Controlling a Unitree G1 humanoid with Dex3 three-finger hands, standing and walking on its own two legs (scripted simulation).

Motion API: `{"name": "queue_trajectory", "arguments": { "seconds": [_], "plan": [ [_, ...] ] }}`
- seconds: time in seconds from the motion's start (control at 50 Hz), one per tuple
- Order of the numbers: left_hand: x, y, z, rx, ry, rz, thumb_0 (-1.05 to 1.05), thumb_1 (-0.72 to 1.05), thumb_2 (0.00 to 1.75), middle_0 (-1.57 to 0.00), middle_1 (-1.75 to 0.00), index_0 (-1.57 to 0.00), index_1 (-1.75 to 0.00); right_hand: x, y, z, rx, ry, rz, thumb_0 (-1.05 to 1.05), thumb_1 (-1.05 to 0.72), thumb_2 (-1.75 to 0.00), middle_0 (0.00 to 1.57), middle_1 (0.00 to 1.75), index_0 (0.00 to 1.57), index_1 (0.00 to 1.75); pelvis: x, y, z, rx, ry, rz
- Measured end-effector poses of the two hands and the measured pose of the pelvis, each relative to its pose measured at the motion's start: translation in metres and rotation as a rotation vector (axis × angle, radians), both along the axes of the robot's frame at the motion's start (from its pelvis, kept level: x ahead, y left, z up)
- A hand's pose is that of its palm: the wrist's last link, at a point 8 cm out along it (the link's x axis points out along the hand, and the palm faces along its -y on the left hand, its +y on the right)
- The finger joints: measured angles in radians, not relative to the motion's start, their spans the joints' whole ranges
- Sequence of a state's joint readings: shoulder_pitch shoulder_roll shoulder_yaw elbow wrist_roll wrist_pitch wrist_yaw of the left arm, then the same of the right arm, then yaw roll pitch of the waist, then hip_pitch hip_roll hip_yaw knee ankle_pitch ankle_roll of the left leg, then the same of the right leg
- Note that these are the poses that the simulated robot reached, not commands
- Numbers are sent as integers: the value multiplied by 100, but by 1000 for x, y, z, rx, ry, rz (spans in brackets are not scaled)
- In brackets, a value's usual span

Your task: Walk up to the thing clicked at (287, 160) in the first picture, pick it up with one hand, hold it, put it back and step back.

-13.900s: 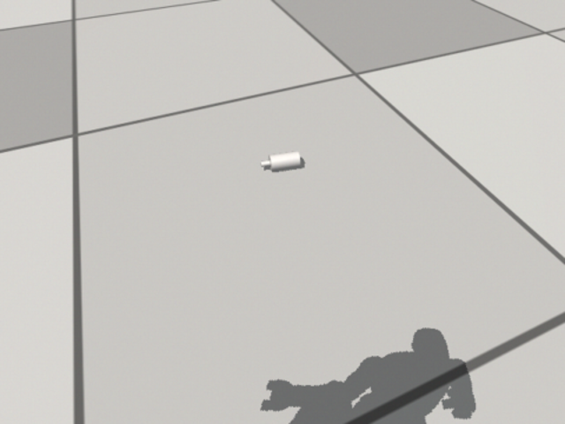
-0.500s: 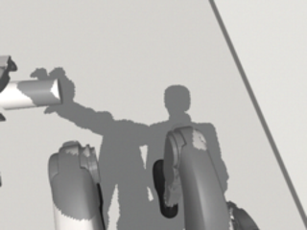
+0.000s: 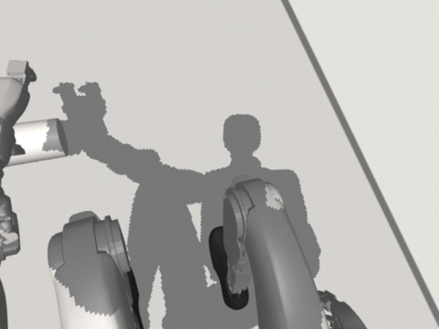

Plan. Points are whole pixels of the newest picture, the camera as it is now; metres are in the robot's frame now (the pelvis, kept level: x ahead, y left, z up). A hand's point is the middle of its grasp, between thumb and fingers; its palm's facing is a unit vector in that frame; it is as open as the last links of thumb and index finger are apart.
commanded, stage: approach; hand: left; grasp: from above
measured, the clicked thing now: (7, 145) +0.48 +0.34 -0.28
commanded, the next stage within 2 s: close in in 0.24 s
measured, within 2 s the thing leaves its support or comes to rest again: neither
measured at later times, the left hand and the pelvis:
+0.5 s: hand out of the picture +0.45 +0.31 -0.18, palm faces -0.49 -0.07 -0.87, open 14.0 cm; pelvis +0.00 +0.00 +0.00, yaw +0 degrees
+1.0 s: hand (21, 143) +0.47 +0.29 -0.23, palm faces -0.48 -0.08 -0.87, open 14.0 cm; pelvis +0.00 +0.00 -0.02, yaw -2 degrees
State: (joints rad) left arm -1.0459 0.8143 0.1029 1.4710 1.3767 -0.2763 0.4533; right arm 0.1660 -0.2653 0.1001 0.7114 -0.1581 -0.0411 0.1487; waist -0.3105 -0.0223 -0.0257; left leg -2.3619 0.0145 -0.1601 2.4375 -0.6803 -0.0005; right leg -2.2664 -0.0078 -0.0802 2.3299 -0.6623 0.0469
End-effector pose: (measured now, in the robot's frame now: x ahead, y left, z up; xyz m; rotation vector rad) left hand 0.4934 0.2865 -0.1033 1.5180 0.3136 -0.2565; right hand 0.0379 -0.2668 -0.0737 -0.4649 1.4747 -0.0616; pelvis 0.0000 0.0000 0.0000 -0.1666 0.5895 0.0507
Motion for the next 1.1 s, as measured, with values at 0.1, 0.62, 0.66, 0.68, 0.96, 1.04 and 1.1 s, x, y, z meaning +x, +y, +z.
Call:
{"name": "queue_trajectory", "arguments": {
  "seconds": [0.1,0.62,0.66,0.68,0.96,1.04,1.1],
  "plan": [
    [-1,3,5,53,62,76,0,-54,103,-8,-100,-8,-101,-9,1,-3,29,1,-29,0,-89,-89,21,29,20,30,-1,-1,4,10,3,-6],
    [-31,21,-29,-38,105,-19,0,-52,105,-9,-102,-9,-102,20,0,7,-42,-20,82,0,-89,-89,21,29,20,30,-2,4,-4,-20,-37,6],
    [-29,21,-31,-32,92,-3,0,-52,106,-9,-101,-9,-102,19,2,6,-38,-27,84,0,-89,-89,21,29,20,30,-3,5,-6,-20,-36,4],
    [-28,21,-33,-27,91,7,0,-52,106,-9,-101,-8,-102,18,3,5,-34,-28,86,0,-89,-89,21,29,20,30,-3,4,-7,-19,-35,3],
    [-16,11,-69,-4,141,77,0,-50,102,-8,-99,-8,-100,-20,16,-6,36,54,64,0,-89,-89,21,29,20,30,2,1,-18,-17,-35,-19],
    [-12,9,-75,-11,141,78,0,-50,100,-8,-99,-8,-100,-22,16,-5,41,71,70,0,-89,-89,21,29,20,30,4,1,-19,-21,-37,-25],
    [-12,11,-79,-14,148,82,0,-50,100,-8,-99,-8,-99,-17,14,-4,38,68,85,0,-89,-89,21,29,20,30,6,1,-19,-24,-39,-28]
  ]
}}
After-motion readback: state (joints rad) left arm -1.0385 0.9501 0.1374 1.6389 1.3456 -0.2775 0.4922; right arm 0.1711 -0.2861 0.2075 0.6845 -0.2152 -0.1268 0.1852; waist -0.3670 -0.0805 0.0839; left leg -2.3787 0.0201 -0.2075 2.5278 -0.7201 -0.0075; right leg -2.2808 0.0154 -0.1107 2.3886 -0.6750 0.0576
